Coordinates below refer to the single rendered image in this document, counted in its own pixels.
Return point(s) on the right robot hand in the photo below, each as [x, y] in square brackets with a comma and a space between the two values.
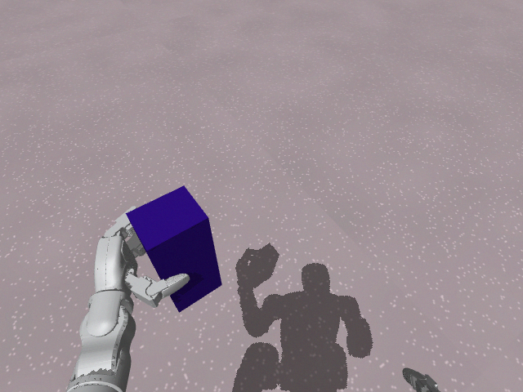
[419, 382]

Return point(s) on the left robot arm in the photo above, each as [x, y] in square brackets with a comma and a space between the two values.
[106, 332]

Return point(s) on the left robot hand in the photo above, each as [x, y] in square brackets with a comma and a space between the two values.
[115, 266]

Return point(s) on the carton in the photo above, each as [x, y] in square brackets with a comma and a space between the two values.
[176, 235]

